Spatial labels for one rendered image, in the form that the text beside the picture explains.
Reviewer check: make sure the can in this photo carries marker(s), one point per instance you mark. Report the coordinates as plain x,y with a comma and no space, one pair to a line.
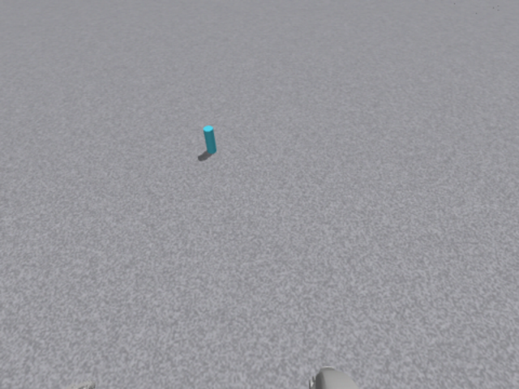
210,139

